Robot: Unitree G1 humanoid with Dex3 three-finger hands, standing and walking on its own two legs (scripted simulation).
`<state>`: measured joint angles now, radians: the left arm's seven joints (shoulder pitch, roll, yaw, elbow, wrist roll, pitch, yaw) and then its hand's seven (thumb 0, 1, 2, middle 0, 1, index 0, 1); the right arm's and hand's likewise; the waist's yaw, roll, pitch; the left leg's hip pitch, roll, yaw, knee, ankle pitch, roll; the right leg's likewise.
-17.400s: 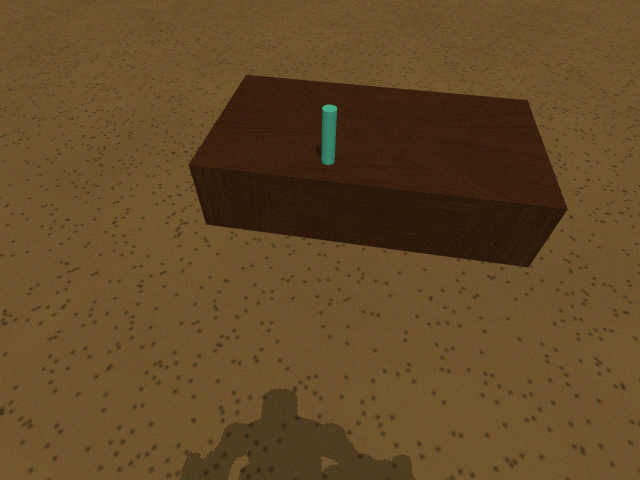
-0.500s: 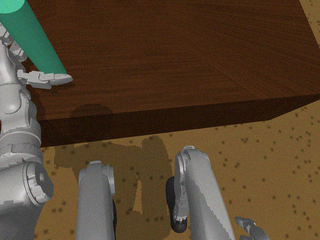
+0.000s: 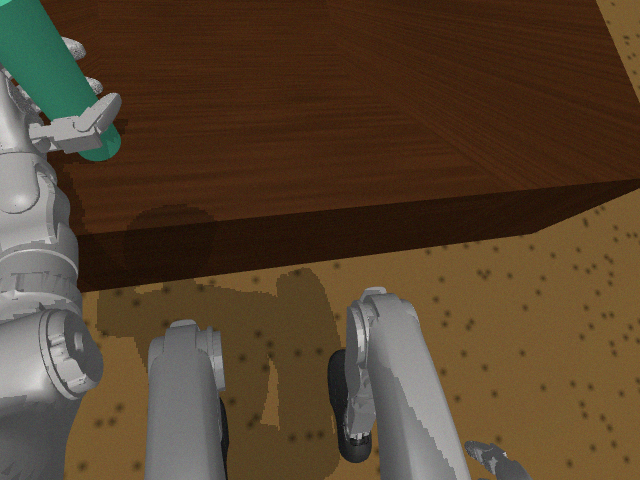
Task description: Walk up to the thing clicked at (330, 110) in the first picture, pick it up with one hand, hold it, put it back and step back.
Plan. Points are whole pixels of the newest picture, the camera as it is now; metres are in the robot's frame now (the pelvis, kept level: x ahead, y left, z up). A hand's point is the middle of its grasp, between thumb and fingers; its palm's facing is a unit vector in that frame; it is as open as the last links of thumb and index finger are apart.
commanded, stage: settle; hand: left
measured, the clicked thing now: (56, 83) +0.55 +0.21 +0.03
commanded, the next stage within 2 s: lift in 1.42 s
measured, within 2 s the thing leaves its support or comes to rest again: leaves its support in 0.34 s
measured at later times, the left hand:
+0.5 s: hand (48, 72) +0.54 +0.21 +0.05, palm faces +0.18 -0.98 -0.05, open 7.2 cm
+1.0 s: hand (23, 21) +0.55 +0.21 +0.10, palm faces +0.20 -0.98 -0.04, open 7.2 cm
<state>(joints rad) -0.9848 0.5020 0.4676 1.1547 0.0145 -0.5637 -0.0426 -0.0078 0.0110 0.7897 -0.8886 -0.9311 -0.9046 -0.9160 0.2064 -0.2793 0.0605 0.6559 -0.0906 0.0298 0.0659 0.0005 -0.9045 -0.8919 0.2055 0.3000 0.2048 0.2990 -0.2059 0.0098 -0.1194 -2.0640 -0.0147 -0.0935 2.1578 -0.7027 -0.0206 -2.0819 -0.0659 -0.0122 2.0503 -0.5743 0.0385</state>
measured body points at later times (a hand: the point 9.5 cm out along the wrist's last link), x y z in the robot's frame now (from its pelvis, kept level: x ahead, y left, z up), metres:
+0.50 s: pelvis +0.01 +0.00 +0.03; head +0.21 +0.04 +0.43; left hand +0.53 +0.26 +0.06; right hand +0.07 -0.27 -0.09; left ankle +0.08 +0.12 -0.38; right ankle +0.12 -0.14 -0.38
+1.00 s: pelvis +0.02 +0.00 +0.09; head +0.23 +0.03 +0.48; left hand +0.53 +0.26 +0.11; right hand +0.08 -0.27 -0.04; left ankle +0.08 +0.13 -0.38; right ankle +0.12 -0.14 -0.38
